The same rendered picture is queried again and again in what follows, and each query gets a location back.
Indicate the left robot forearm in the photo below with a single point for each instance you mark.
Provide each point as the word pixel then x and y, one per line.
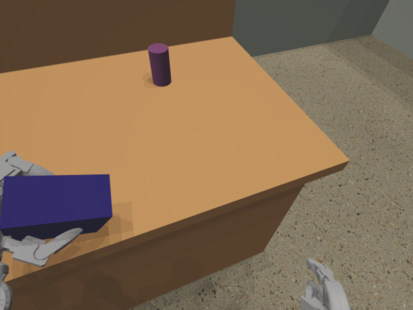
pixel 6 294

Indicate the table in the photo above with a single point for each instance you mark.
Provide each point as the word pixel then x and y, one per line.
pixel 202 171

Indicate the robot right hand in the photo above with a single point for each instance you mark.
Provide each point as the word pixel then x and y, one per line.
pixel 331 297

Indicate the sponge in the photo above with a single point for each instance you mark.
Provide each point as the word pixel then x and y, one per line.
pixel 46 206

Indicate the robot left hand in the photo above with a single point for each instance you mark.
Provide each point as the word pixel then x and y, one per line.
pixel 30 250

